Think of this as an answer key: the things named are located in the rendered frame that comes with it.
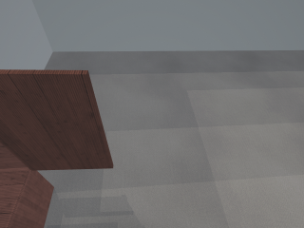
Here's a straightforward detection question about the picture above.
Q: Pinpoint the cupboard door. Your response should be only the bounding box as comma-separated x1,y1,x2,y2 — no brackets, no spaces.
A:
0,69,114,171

